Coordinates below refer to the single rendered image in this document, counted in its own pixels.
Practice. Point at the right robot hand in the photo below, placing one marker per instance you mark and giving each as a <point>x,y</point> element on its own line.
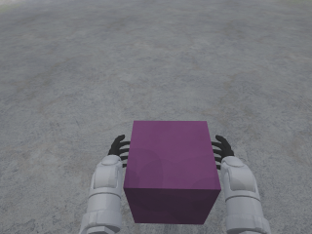
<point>225,149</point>

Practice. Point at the right robot forearm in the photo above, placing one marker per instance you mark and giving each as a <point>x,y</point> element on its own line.
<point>243,204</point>

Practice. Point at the left robot forearm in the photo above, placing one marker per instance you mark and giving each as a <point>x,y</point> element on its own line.
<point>103,210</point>

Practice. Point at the carton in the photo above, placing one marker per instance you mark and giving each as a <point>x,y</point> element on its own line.
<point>171,175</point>

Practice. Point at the left robot hand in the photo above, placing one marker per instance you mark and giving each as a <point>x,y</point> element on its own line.
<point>115,148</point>

